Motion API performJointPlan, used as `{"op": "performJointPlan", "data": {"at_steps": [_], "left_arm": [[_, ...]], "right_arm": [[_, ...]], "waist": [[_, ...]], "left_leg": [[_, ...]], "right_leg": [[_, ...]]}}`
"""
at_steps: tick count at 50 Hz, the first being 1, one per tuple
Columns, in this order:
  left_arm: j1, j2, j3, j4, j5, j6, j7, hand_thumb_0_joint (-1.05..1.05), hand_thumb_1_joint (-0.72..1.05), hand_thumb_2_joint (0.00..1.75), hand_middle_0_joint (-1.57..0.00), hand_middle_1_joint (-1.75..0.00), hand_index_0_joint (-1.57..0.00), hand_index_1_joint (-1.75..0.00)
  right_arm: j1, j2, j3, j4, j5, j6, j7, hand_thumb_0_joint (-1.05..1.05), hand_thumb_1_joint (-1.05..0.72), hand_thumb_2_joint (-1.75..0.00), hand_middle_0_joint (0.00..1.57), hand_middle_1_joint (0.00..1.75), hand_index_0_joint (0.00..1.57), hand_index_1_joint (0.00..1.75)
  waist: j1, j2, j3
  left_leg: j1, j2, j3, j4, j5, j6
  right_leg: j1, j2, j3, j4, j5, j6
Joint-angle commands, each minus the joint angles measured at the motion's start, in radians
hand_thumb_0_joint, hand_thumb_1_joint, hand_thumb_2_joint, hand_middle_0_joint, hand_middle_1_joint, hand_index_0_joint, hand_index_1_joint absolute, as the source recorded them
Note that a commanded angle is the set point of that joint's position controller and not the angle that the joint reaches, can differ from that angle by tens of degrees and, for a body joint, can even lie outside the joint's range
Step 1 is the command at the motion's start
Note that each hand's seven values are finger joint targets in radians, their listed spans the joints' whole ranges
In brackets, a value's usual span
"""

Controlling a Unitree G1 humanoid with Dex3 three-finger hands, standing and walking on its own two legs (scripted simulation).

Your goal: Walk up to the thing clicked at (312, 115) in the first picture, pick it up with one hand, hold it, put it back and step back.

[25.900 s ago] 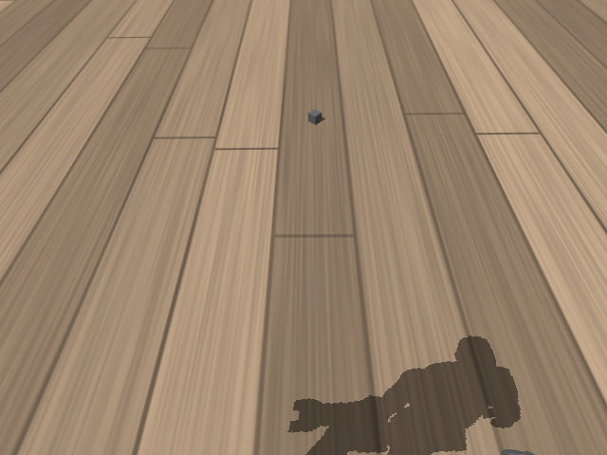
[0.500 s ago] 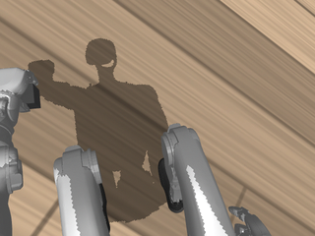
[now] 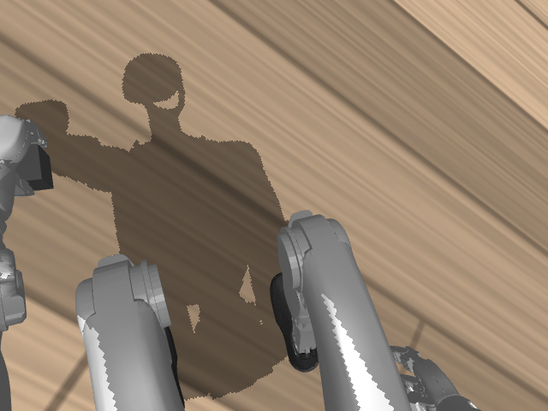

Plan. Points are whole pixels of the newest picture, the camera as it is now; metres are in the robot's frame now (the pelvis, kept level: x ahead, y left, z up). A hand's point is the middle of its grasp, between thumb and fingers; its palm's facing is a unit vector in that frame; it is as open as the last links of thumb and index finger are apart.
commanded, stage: lower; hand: left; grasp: from above
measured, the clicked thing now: (24, 169) +0.48 +0.29 -0.22
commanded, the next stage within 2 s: rest in 0.14 s
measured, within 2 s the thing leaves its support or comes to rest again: rests again in 1.12 s
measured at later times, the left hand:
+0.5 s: hand (26, 170) +0.48 +0.29 -0.22, palm faces -0.45 -0.07 -0.89, open 8.2 cm
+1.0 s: hand (34, 173) +0.48 +0.29 -0.25, palm faces -0.44 -0.08 -0.90, open 8.2 cm
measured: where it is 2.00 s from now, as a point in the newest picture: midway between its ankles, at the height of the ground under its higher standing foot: (234, 361)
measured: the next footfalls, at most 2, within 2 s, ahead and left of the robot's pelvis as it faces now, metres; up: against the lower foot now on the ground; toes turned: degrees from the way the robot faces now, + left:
none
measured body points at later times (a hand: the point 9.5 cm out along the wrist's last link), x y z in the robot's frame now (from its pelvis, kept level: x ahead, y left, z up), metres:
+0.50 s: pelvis +0.00 +0.00 -0.03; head +0.26 +0.08 +0.33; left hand +0.50 +0.29 -0.17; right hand +0.03 -0.27 -0.11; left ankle +0.07 +0.13 -0.30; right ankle +0.10 -0.14 -0.30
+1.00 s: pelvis +0.00 +0.01 -0.04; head +0.27 +0.11 +0.31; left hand +0.50 +0.29 -0.20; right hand +0.03 -0.26 -0.10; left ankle +0.07 +0.13 -0.30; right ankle +0.10 -0.14 -0.30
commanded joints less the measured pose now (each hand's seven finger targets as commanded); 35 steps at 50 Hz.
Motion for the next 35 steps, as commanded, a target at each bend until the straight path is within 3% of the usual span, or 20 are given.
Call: {"op": "performJointPlan", "data": {"at_steps": [1, 2, 5, 6, 8, 14, 17, 18, 20, 23, 25, 27, 28, 29, 30, 32, 35], "left_arm": [[-0.334, 0.255, 0.043, -0.162, 0.003, -0.025, 0.061, 0.00, 0.80, 0.39, -1.20, -0.28, -1.20, -0.29], [-0.320, 0.245, 0.034, -0.159, 0.002, -0.027, 0.068, 0.00, 0.80, 0.39, -1.21, -0.29, -1.21, -0.29], [-0.351, 0.283, 0.055, -0.190, 0.020, -0.034, 0.090, 0.00, 0.83, 0.39, -1.22, -0.29, -1.22, -0.29], [-0.310, 0.283, 0.063, -0.162, 0.024, -0.030, 0.097, 0.00, 0.82, 0.41, -1.23, -0.28, -1.22, -0.29], [-0.332, 0.277, 0.059, -0.188, 0.027, -0.028, 0.110, 0.00, 0.85, 0.42, -1.24, -0.29, -1.24, -0.30], [-0.297, 0.292, 0.070, -0.122, 0.022, -0.007, 0.133, 0.00, 0.82, 0.44, -1.21, -0.29, -1.21, -0.29], [-0.328, 0.303, 0.073, -0.118, 0.022, -0.009, 0.138, 0.00, 0.82, 0.44, -1.21, -0.27, -1.21, -0.28], [-0.293, 0.291, 0.061, -0.056, 0.025, -0.004, 0.137, 0.00, 0.81, 0.44, -1.20, -0.27, -1.20, -0.28], [-0.325, 0.344, 0.095, -0.084, 0.027, -0.014, 0.141, 0.00, 0.82, 0.41, -1.19, -0.28, -1.20, -0.27], [-0.297, 0.309, 0.072, -0.040, 0.030, -0.017, 0.137, 0.00, 0.82, 0.45, -1.21, -0.28, -1.21, -0.28], [-0.301, 0.318, 0.069, -0.020, 0.025, -0.021, 0.138, 0.00, 0.85, 0.42, -1.21, -0.30, -1.22, -0.29], [-0.282, 0.373, 0.104, -0.013, 0.029, -0.022, 0.144, 0.00, 0.84, 0.43, -1.21, -0.30, -1.21, -0.29], [-0.281, 0.318, 0.053, -0.002, 0.028, -0.022, 0.139, 0.00, 0.84, 0.43, -1.22, -0.28, -1.22, -0.28], [-0.306, 0.353, 0.084, -0.041, 0.026, -0.029, 0.145, 0.00, 0.85, 0.43, -1.22, -0.29, -1.23, -0.28], [-0.287, 0.375, 0.097, -0.033, 0.036, -0.030, 0.152, 0.00, 0.87, 0.43, -1.23, -0.30, -1.24, -0.29], [-0.297, 0.372, 0.093, -0.043, 0.043, -0.035, 0.160, 0.00, 0.86, 0.43, -1.22, -0.30, -1.23, -0.29], [-0.297, 0.419, 0.123, -0.036, 0.054, -0.043, 0.183, 0.00, 0.86, 0.45, -1.24, -0.28, -1.24, -0.28]], "right_arm": [[0.238, -0.263, -0.080, 0.003, -0.007, -0.003, -0.006, 0.00, -0.91, -0.90, 0.20, 0.30, 0.20, 0.30], [0.220, -0.264, -0.079, -0.004, -0.006, -0.002, -0.007, 0.00, -0.91, -0.90, 0.20, 0.30, 0.20, 0.30], [0.225, -0.270, -0.079, 0.001, -0.016, -0.007, -0.002, 0.00, -0.91, -0.90, 0.20, 0.30, 0.20, 0.30], [0.219, -0.275, -0.079, -0.003, -0.017, -0.006, -0.002, 0.00, -0.91, -0.90, 0.20, 0.30, 0.20, 0.30], [0.224, -0.270, -0.078, 0.001, -0.022, -0.010, 0.003, 0.00, -0.91, -0.90, 0.20, 0.30, 0.20, 0.30], [0.213, -0.285, -0.066, -0.004, -0.030, -0.016, 0.008, 0.00, -0.90, -0.90, 0.20, 0.30, 0.20, 0.30], [0.229, -0.289, -0.057, 0.006, -0.040, -0.022, 0.013, 0.00, -0.90, -0.90, 0.20, 0.30, 0.20, 0.30], [0.211, -0.292, -0.051, -0.005, -0.037, -0.022, 0.013, 0.00, -0.90, -0.90, 0.20, 0.30, 0.20, 0.30], [0.212, -0.308, -0.049, -0.020, -0.042, -0.029, 0.012, 0.00, -0.90, -0.90, 0.20, 0.30, 0.20, 0.30], [0.210, -0.303, -0.040, -0.018, -0.051, -0.037, 0.018, 0.00, -0.90, -0.90, 0.20, 0.30, 0.20, 0.30], [0.205, -0.303, -0.031, -0.018, -0.054, -0.041, 0.021, 0.00, -0.90, -0.90, 0.20, 0.30, 0.20, 0.30], [0.214, -0.316, -0.030, -0.012, -0.063, -0.045, 0.022, 0.00, -0.90, -0.90, 0.20, 0.30, 0.20, 0.30], [0.201, -0.313, -0.021, -0.019, -0.061, -0.047, 0.025, 0.00, -0.90, -0.90, 0.20, 0.30, 0.20, 0.30], [0.201, -0.329, -0.024, -0.031, -0.063, -0.049, 0.024, 0.00, -0.90, -0.90, 0.20, 0.30, 0.20, 0.30], [0.196, -0.332, -0.018, -0.032, -0.065, -0.046, 0.022, 0.00, -0.90, -0.90, 0.20, 0.30, 0.20, 0.30], [0.195, -0.331, -0.014, -0.033, -0.070, -0.048, 0.025, 0.00, -0.90, -0.90, 0.20, 0.30, 0.20, 0.30], [0.188, -0.342, -0.009, -0.025, -0.078, -0.047, 0.028, 0.00, -0.90, -0.90, 0.20, 0.30, 0.20, 0.30]], "waist": [[-0.024, 0.342, -0.663], [-0.014, 0.352, -0.678], [-0.031, 0.385, -0.677], [-0.017, 0.386, -0.688], [-0.031, 0.405, -0.685], [-0.033, 0.376, -0.665], [-0.058, 0.382, -0.646], [-0.051, 0.359, -0.627], [-0.065, 0.352, -0.620], [-0.072, 0.332, -0.608], [-0.073, 0.344, -0.588], [-0.072, 0.348, -0.594], [-0.072, 0.348, -0.568], [-0.087, 0.360, -0.576], [-0.069, 0.376, -0.588], [-0.077, 0.403, -0.595], [-0.082, 0.413, -0.583]], "left_leg": [[0.539, -0.005, 0.126, -0.229, 0.197, 0.046], [0.553, -0.003, 0.122, -0.228, 0.191, 0.044], [0.571, 0.000, 0.121, -0.210, 0.213, 0.042], [0.571, -0.001, 0.122, -0.210, 0.212, 0.043], [0.583, 0.001, 0.122, -0.201, 0.221, 0.041], [0.529, 0.001, 0.116, -0.189, 0.186, 0.049], [0.519, 0.001, 0.108, -0.175, 0.211, 0.048], [0.500, 0.000, 0.104, -0.172, 0.189, 0.050], [0.487, 0.000, 0.104, -0.151, 0.209, 0.051], [0.464, 0.001, 0.108, -0.133, 0.205, 0.053], [0.446, 0.000, 0.104, -0.136, 0.177, 0.052], [0.452, 0.003, 0.101, -0.135, 0.174, 0.053], [0.447, 0.001, 0.101, -0.134, 0.157, 0.049], [0.465, 0.003, 0.097, -0.129, 0.183, 0.048], [0.487, 0.002, 0.089, -0.144, 0.193, 0.044], [0.509, 0.004, 0.087, -0.139, 0.205, 0.040], [0.500, 0.008, 0.081, -0.124, 0.203, 0.038]], "right_leg": [[0.314, 0.023, -0.150, -0.193, 0.234, -0.098], [0.302, 0.026, -0.151, -0.190, 0.229, -0.101], [0.289, 0.027, -0.156, -0.172, 0.250, -0.099], [0.293, 0.027, -0.156, -0.171, 0.248, -0.098], [0.284, 0.028, -0.159, -0.160, 0.260, -0.097], [0.287, 0.033, -0.164, -0.161, 0.239, -0.094], [0.280, 0.033, -0.175, -0.142, 0.261, -0.089], [0.264, 0.035, -0.175, -0.140, 0.240, -0.094], [0.281, 0.034, -0.179, -0.137, 0.261, -0.093], [0.310, 0.040, -0.173, -0.140, 0.270, -0.089], [0.303, 0.043, -0.178, -0.139, 0.242, -0.092], [0.314, 0.045, -0.185, -0.140, 0.240, -0.089], [0.290, 0.047, -0.187, -0.139, 0.215, -0.096], [0.294, 0.046, -0.198, -0.136, 0.237, -0.093], [0.291, 0.045, -0.204, -0.128, 0.238, -0.094], [0.288, 0.047, -0.207, -0.115, 0.251, -0.094], [0.279, 0.051, -0.213, -0.105, 0.251, -0.097]]}}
